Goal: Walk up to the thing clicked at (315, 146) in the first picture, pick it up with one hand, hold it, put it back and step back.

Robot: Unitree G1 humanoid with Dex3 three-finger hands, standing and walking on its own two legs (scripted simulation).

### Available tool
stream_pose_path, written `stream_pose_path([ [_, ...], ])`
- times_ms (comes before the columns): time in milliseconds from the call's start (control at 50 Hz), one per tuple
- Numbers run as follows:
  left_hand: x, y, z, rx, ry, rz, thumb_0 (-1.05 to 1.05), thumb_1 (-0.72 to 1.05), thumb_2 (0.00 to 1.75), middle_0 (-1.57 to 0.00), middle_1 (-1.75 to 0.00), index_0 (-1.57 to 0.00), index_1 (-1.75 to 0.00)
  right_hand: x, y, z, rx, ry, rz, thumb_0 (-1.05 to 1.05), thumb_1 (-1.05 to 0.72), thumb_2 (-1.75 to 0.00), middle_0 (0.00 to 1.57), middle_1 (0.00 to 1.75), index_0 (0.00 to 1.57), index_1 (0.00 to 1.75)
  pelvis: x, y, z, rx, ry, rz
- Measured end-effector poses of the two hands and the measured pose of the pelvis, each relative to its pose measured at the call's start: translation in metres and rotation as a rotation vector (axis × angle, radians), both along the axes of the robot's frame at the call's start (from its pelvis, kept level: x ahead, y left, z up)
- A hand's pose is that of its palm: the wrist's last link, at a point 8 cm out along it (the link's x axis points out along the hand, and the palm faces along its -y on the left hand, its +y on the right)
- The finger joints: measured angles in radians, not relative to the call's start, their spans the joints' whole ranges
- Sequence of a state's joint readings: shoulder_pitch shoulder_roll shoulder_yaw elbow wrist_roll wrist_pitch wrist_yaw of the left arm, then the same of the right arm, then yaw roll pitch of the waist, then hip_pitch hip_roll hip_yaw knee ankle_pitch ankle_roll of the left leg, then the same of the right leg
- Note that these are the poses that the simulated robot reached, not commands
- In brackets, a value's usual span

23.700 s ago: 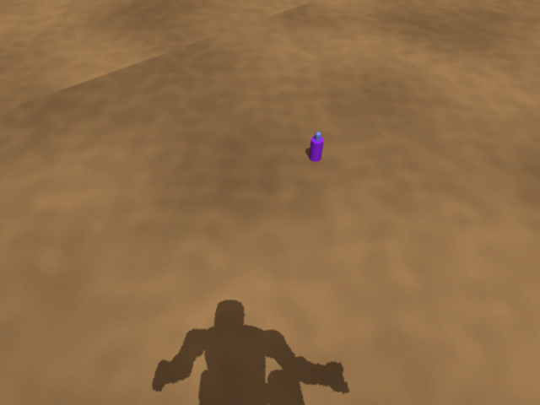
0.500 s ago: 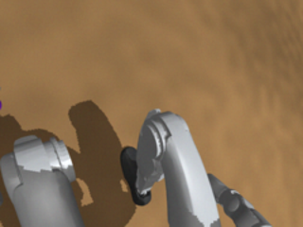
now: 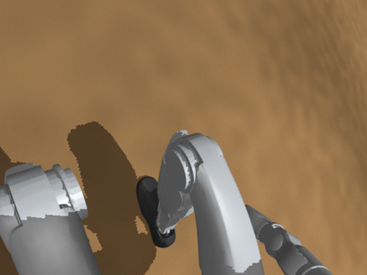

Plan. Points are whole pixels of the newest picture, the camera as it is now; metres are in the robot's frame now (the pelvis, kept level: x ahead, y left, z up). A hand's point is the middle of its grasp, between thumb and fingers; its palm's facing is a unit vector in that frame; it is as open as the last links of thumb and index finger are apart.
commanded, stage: open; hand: left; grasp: from the side
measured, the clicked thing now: out of the picture +0.44 +0.29 -0.20
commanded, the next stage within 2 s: withdraw in 0.36 s
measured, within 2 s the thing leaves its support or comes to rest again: rests again in 0.98 s
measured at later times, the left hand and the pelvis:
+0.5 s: hand out of the picture +0.45 +0.29 -0.16, palm faces +0.35 -0.94 +0.00, open 13.2 cm; pelvis +0.00 +0.00 +0.00, yaw -1 degrees
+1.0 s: hand out of the picture +0.41 +0.35 -0.09, palm faces +0.28 -0.95 -0.13, open 17.2 cm; pelvis +0.00 +0.00 +0.02, yaw +2 degrees
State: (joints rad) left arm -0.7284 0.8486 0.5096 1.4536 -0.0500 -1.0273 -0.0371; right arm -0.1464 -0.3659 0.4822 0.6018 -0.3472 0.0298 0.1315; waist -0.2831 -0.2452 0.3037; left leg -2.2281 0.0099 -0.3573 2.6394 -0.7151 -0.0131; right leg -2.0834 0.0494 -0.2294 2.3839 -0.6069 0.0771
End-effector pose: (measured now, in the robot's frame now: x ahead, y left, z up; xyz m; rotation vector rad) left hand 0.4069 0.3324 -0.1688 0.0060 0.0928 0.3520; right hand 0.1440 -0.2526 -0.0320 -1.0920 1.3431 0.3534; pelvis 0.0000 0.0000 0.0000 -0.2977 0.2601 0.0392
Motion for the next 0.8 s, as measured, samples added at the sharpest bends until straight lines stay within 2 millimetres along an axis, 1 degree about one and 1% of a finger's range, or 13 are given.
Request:
stream_pose_path([
  [140, 0.001, 0.002, 0.003, -0.006, -0.039, 0.016, 0.01, -0.15, 0.80, -0.79, -0.89, -0.93, -0.95, -0.002, 0.003, 0.001, -0.004, 0.009, 0.004, -0.01, -0.92, -0.90, 0.20, 0.30, 0.21, 0.30, -0.001, 0.001, 0.000, -0.005, -0.005, -0.003],
  [220, 0.007, 0.003, 0.009, 0.008, -0.067, 0.005, 0.01, -0.15, 0.66, -0.77, -0.79, -0.86, -0.82, -0.002, 0.005, 0.002, -0.003, 0.006, 0.003, 0.00, -0.92, -0.90, 0.21, 0.30, 0.21, 0.30, -0.001, 0.002, 0.001, -0.008, -0.003, -0.004],
  [300, 0.010, 0.004, 0.012, 0.009, -0.067, 0.002, 0.01, -0.18, 0.53, -0.70, -0.67, -0.75, -0.68, 0.001, 0.006, 0.004, 0.001, -0.012, 0.002, 0.00, -0.91, -0.90, 0.21, 0.30, 0.21, 0.30, -0.001, 0.002, 0.001, -0.011, -0.003, -0.007],
  [360, 0.009, 0.004, 0.012, 0.005, -0.057, 0.000, 0.00, -0.21, 0.45, -0.65, -0.59, -0.67, -0.59, 0.003, 0.007, 0.006, 0.007, -0.026, 0.006, 0.00, -0.91, -0.90, 0.21, 0.30, 0.21, 0.30, -0.001, 0.002, 0.002, -0.011, -0.002, -0.009],
  [480, 0.003, 0.002, 0.009, -0.002, -0.046, 0.002, 0.00, -0.25, 0.34, -0.53, -0.45, -0.54, -0.44, 0.007, 0.008, 0.007, 0.013, -0.035, 0.021, 0.00, -0.91, -0.90, 0.21, 0.30, 0.21, 0.30, -0.003, 0.001, 0.003, -0.007, -0.003, -0.010],
  [600, 0.000, 0.004, 0.009, -0.013, -0.066, 0.031, 0.00, -0.29, 0.25, -0.36, -0.30, -0.36, -0.29, 0.010, 0.007, 0.007, 0.011, -0.037, 0.033, 0.00, -0.90, -0.90, 0.21, 0.30, 0.21, 0.30, -0.003, 0.000, 0.002, -0.003, -0.007, -0.010],
  [660, 0.002, 0.013, 0.014, -0.004, -0.094, 0.052, 0.00, -0.32, 0.21, -0.27, -0.22, -0.27, -0.21, 0.010, 0.007, 0.008, 0.004, -0.040, 0.028, 0.00, -0.90, -0.90, 0.21, 0.30, 0.21, 0.30, -0.003, 0.000, 0.002, -0.004, -0.009, -0.010],
  [700, 0.003, 0.022, 0.021, 0.015, -0.120, 0.060, 0.00, -0.35, 0.18, -0.22, -0.18, -0.21, -0.17, 0.009, 0.006, 0.008, -0.001, -0.043, 0.019, 0.00, -0.90, -0.90, 0.21, 0.30, 0.21, 0.30, -0.003, 0.000, 0.002, -0.004, -0.008, -0.009],
  [800, 0.001, 0.052, 0.054, 0.072, -0.154, 0.048, -0.01, -0.40, 0.12, -0.13, -0.10, -0.13, -0.10, 0.008, 0.003, 0.008, 0.004, -0.051, -0.030, 0.00, -0.90, -0.90, 0.21, 0.30, 0.21, 0.30, -0.001, -0.001, 0.006, 0.003, 0.019, -0.002],
])
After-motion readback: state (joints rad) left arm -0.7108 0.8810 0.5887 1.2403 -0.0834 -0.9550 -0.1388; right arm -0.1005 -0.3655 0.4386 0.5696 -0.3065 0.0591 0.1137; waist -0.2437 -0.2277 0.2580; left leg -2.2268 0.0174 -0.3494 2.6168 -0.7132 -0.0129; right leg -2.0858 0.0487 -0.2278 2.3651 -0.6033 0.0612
